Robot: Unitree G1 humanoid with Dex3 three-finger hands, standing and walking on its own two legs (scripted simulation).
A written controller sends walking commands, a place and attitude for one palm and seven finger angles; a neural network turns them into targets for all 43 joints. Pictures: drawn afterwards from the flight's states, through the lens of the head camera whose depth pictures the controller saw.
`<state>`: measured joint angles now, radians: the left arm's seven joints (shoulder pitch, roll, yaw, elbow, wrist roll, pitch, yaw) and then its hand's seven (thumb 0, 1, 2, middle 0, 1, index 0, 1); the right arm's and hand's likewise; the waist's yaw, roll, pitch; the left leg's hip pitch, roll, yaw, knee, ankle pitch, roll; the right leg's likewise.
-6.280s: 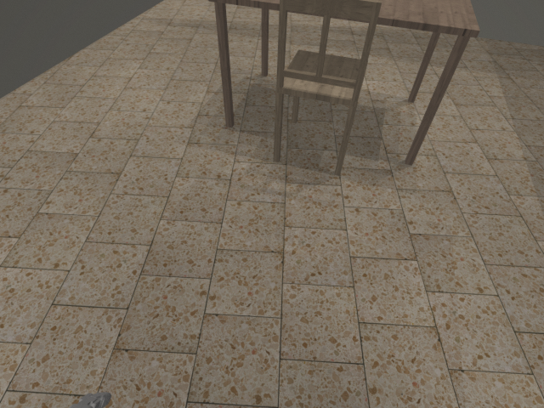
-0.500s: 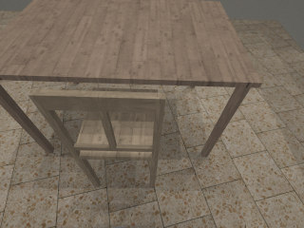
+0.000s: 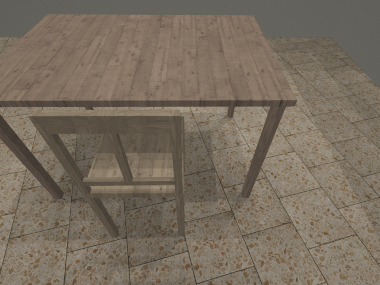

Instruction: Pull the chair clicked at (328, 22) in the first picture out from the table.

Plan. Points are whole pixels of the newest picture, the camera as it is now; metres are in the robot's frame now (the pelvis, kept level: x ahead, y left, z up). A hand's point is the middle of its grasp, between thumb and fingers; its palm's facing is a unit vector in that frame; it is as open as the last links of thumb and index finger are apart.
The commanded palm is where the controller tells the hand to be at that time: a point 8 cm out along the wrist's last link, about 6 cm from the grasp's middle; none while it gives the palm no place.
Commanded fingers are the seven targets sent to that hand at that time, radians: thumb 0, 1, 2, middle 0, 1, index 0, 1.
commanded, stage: come to a stop and stand still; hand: left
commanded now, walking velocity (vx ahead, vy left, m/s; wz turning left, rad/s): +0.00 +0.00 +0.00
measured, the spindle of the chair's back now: (121, 158) +0.49 +0.25 -0.11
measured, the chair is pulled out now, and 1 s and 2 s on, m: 0.00 0.00 0.00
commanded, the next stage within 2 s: look again from close up in 0.18 s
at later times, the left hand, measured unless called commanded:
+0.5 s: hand out of the picture -0.01 +0.22 -0.18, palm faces +0.02 -0.98 -0.19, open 7.4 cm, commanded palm none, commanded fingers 0.00 0.90 0.90 -0.20 -0.30 -0.20 -0.30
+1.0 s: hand out of the picture +0.01 +0.24 -0.18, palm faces +0.00 -0.98 -0.17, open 7.4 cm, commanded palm none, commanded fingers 0.00 0.90 0.90 -0.20 -0.30 -0.20 -0.30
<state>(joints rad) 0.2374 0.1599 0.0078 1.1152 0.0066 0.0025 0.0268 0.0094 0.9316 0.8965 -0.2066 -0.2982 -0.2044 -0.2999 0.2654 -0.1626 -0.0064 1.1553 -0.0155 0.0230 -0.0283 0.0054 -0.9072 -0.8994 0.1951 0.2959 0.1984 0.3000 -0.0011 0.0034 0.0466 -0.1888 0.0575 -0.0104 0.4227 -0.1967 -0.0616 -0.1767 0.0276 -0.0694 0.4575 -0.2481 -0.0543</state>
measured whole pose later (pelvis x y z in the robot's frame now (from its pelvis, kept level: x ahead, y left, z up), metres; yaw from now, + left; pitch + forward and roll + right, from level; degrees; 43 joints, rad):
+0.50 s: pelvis -0.01 +0.05 -0.01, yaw +0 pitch -2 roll -1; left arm 0.31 0.13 0.00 1.09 0.02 -0.01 0.03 0.00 0.90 0.90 -0.21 -0.30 -0.20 -0.30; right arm 0.33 -0.14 0.01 1.07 -0.02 -0.01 -0.02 0.01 -0.91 -0.90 0.20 0.30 0.20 0.30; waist -0.02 0.03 0.01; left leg -0.26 0.00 0.03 0.57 -0.28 0.02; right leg -0.23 -0.02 -0.05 0.53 -0.27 0.01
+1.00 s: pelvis +0.02 +0.07 +0.00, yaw -1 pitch -1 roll +0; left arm 0.30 0.15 -0.01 1.11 0.02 -0.01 0.03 0.00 0.91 0.90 -0.20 -0.30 -0.20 -0.30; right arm 0.27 -0.16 0.02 1.11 -0.01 -0.03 -0.02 0.01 -0.91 -0.90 0.20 0.30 0.20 0.30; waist 0.00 -0.01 0.03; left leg -0.18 -0.05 0.06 0.45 -0.26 0.06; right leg -0.18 -0.07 -0.02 0.46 -0.26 0.05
